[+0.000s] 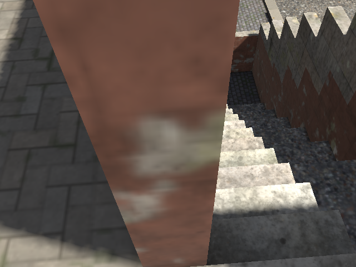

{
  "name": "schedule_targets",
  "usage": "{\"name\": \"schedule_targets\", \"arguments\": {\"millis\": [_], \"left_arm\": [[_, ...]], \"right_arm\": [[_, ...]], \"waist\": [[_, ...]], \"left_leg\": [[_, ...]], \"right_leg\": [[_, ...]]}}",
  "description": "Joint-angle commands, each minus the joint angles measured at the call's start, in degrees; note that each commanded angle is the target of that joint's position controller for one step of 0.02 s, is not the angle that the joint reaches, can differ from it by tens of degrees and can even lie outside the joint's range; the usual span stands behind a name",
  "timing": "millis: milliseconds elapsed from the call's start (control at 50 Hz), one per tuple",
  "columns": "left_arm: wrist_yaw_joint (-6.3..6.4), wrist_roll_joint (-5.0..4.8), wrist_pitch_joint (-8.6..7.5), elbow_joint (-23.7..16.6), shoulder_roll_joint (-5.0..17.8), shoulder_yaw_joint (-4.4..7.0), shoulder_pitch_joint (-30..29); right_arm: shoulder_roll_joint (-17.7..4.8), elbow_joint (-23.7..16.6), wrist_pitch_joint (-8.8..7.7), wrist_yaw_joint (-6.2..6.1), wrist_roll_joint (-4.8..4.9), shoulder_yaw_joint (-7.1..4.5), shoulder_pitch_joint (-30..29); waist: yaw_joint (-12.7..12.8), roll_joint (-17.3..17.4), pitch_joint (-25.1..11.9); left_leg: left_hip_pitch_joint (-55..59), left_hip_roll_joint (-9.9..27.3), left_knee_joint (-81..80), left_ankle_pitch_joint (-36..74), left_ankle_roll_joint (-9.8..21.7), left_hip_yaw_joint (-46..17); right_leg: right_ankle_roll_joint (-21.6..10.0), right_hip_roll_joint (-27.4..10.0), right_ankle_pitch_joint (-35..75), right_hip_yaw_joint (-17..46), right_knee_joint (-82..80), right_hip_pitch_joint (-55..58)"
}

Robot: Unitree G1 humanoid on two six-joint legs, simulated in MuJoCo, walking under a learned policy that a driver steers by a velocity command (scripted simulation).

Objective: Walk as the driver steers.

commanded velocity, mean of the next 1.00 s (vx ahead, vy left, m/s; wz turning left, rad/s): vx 0.05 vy -0.17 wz -0.29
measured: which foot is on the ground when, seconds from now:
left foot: up 0.00-0.00, down 0.02-0.70, up 0.72-1.00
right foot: down 0.00-0.00, up 0.02-0.70, down 0.72-1.00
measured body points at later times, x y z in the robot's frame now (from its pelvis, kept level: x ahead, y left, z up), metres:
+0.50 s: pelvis -0.03 +0.04 +0.01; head +0.02 +0.06 +0.45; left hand +0.28 +0.18 -0.10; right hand -0.18 -0.24 -0.09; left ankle +0.01 +0.16 -0.73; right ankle -0.10 -0.11 -0.65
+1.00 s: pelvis -0.13 -0.15 +0.01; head -0.11 -0.18 +0.45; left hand +0.02 +0.08 -0.10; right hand -0.12 -0.45 -0.13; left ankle -0.12 -0.07 -0.64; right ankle -0.14 -0.20 -0.73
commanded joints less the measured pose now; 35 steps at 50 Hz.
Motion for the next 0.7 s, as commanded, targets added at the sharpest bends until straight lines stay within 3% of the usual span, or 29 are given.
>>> {"name": "schedule_targets", "arguments": {"millis": [20,40,60,80,100,120,160,180,240,260,300,320,360,400,440,460,500,520,600,660,680,700], "left_arm": [[-0.42,0.44,-0.59,-5.4,1.3,-0.09,-0.4],[0.22,-1.38,0.45,-7.4,-2.4,-0.90,-0.5],[-0.07,-0.66,1.68,-6.5,2.8,-0.16,-0.6],[-0.65,-0.38,2.21,-6.3,4.1,0.70,-0.4],[-0.90,-0.83,2.44,-5.1,4.9,0.85,1.0],[-1.04,-1.13,2.87,-4.9,5.0,0.80,0.0],[-1.30,-1.02,3.26,-5.7,5.2,0.66,-2.5],[-1.00,-0.27,3.68,-6.9,5.0,0.59,-4.6],[-1.32,0.85,4.34,-9.0,5.6,0.73,-9.5],[-1.86,0.80,4.73,-10.0,5.3,0.60,-10.6],[-2.62,0.46,4.64,-10.8,4.4,0.49,-10.9],[-3.05,0.30,4.51,-11.5,3.8,0.25,-11.8],[-3.76,-0.16,4.19,-14.3,2.5,-0.78,-15.7],[-4.41,-0.25,4.15,-16.4,0.9,-1.79,-18.0],[-5.07,0.08,3.86,-18.7,1.0,-2.11,-22.0],[-5.24,0.11,4.04,-19.8,0.1,-2.54,-23.2],[-5.76,0.51,3.68,-20.5,-0.6,-3.23,-23.4],[-6.46,0.03,4.27,-20.2,0.0,-2.79,-22.5],[-6.99,0.26,3.82,-20.5,-1.5,-3.36,-20.4],[-5.55,0.89,3.14,-17.6,-2.5,-3.25,-13.4],[-5.02,1.12,2.91,-15.0,-3.0,-3.02,-7.3],[-4.31,1.15,2.39,-10.9,-1.3,-2.15,-0.6]], "right_arm": [[-8.9,-0.5,-1.87,-2.43,0.31,-2.49,12.8],[-16.9,-3.0,-1.99,-1.67,-0.31,-3.85,10.0],[-14.0,-3.7,-1.98,-1.11,-0.49,-3.27,7.4],[-8.6,-4.2,-1.53,-1.20,-0.53,-1.87,2.2],[-5.7,-5.6,-1.22,-1.25,-1.50,-1.10,-1.4],[-4.8,-6.5,-1.51,-1.55,-1.68,-0.72,-1.6],[-6.5,-5.9,-2.35,-1.64,-1.69,-1.34,3.5],[-7.8,-5.4,-2.62,-2.09,-1.42,-1.84,6.9],[-8.4,-5.1,-3.06,-2.98,-0.72,-2.14,10.9],[-8.5,-4.9,-3.32,-2.87,-0.50,-1.99,12.0],[-7.5,-4.0,-2.88,-3.32,-0.95,-1.75,14.6],[-8.1,-3.6,-2.67,-3.47,-1.03,-1.92,15.4],[-8.7,-2.1,-2.51,-3.30,-0.65,-2.35,17.4],[-9.6,-0.6,-2.50,-3.56,-0.93,-2.96,19.5],[-11.5,0.1,-1.73,-3.69,-2.11,-3.96,22.3],[-11.9,0.9,-1.60,-3.76,-2.11,-4.33,23.3],[-13.1,1.2,-3.22,-3.89,-2.02,-4.92,23.9],[-11.9,2.3,-2.94,-4.33,-2.08,-4.93,24.7],[-14.1,2.7,-2.39,-4.11,-2.82,-6.44,19.8],[-14.1,1.9,-1.18,-3.70,-2.16,-6.77,15.3],[-13.4,1.4,-0.61,-3.11,-2.07,-6.46,13.2],[-9.4,1.8,-0.28,-2.08,-2.61,-5.27,14.8]], "waist": [[-4.1,2.7,-8.2],[-5.2,17.7,-11.4],[-4.3,13.8,-9.1],[-1.0,15.0,-4.3],[-0.4,14.6,-3.1],[-1.3,13.3,-2.8],[-3.9,10.4,-3.5],[-4.8,7.8,-4.3],[-7.1,9.4,-4.4],[-7.0,9.2,-3.7],[-7.2,10.6,-5.2],[-7.3,11.1,-5.1],[-8.3,12.4,-3.6],[-8.8,13.2,-3.9],[-10.2,12.4,-4.6],[-10.0,13.1,-4.2],[-10.1,14.2,-4.4],[-9.7,14.4,-4.5],[-7.8,14.3,-2.9],[-6.0,16.7,-3.2],[-3.8,15.0,-4.9],[-2.2,7.3,-8.4]], "left_leg": [[18.5,12.6,-17.5,-2.0,1.6,-9.7],[12.2,28.6,-15.6,9.3,6.7,-22.0],[7.1,27.2,-14.8,12.8,8.5,-20.4],[0.5,18.6,-14.2,13.5,9.2,-9.0],[0.0,15.5,-12.8,16.5,8.8,-3.6],[1.1,15.3,-11.7,21.5,9.7,-0.9],[6.0,17.5,-9.0,28.9,10.6,-0.1],[9.1,20.5,-8.2,28.7,11.1,-2.3],[15.4,24.1,-7.3,29.3,11.5,-3.4],[17.3,24.6,-6.6,29.8,11.4,-4.5],[19.4,25.0,-5.7,32.3,11.5,-2.7],[19.2,25.5,-5.5,33.3,11.4,-1.5],[17.9,25.1,-6.6,37.1,10.3,3.1],[17.9,26.6,-6.8,40.5,11.0,4.9],[18.4,29.0,-8.1,41.5,11.6,6.7],[18.3,29.8,-8.8,40.2,11.6,7.3],[16.0,29.8,-10.4,38.9,12.6,6.7],[15.3,29.7,-10.5,35.9,12.3,6.1],[6.6,27.8,-14.3,20.5,10.1,7.5],[0.0,24.3,-15.0,17.7,7.4,8.0],[-3.1,21.9,-12.5,14.9,6.6,9.0],[-7.1,17.4,-4.7,10.6,5.7,10.9]], "right_leg": [[-4.9,6.6,-14.2,-1.8,13.3,-10.3],[-2.6,10.3,-21.1,-5.7,25.2,-15.6],[-3.7,6.0,-18.8,-3.2,33.7,-13.5],[-4.3,4.5,-16.7,-5.7,38.4,-10.0],[-3.9,5.1,-13.7,-7.7,42.2,-10.1],[-3.9,5.3,-11.6,-8.4,44.8,-10.8],[-3.1,6.0,-9.6,-8.9,47.7,-12.8],[-2.5,6.3,-9.0,-8.0,48.8,-14.4],[-1.3,6.6,-7.7,-7.5,50.1,-19.4],[-1.1,6.6,-6.8,-6.7,50.1,-22.1],[-0.6,6.6,-6.0,-6.8,48.6,-22.3],[-0.5,6.2,-5.5,-7.2,47.8,-22.3],[0.1,4.5,-2.8,-8.6,41.1,-21.5],[0.0,3.2,-3.2,-9.4,36.3,-20.2],[-0.9,1.4,-5.7,-9.0,34.0,-19.8],[-1.2,0.3,-6.2,-9.0,32.9,-20.2],[-2.3,0.1,-4.7,-7.9,28.3,-17.8],[-2.9,0.6,-4.6,-7.4,28.8,-18.2],[-3.3,1.3,-4.9,-8.0,20.0,-10.4],[-5.8,2.6,-3.7,-14.0,4.6,3.5],[-7.1,3.8,-1.4,-15.3,-3.0,11.6],[-8.3,5.5,-3.8,-15.7,-6.2,21.7]]}}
